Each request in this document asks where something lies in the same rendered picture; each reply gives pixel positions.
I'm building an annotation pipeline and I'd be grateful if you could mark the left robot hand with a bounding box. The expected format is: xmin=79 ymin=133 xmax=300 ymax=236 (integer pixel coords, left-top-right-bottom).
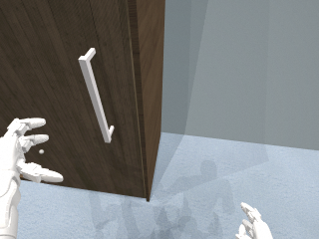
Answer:
xmin=0 ymin=118 xmax=64 ymax=183

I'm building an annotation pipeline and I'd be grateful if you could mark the right robot hand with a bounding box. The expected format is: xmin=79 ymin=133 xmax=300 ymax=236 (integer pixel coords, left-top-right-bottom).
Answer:
xmin=235 ymin=202 xmax=273 ymax=239

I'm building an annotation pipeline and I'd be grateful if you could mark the robot left forearm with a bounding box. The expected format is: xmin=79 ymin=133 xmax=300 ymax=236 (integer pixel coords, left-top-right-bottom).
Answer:
xmin=0 ymin=170 xmax=21 ymax=239

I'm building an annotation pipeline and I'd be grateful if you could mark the handle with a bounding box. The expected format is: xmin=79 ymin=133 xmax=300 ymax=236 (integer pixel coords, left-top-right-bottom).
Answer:
xmin=78 ymin=48 xmax=114 ymax=143

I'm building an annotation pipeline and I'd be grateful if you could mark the wardrobe door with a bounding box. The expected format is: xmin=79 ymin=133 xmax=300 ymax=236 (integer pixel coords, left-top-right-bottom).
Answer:
xmin=0 ymin=0 xmax=146 ymax=198

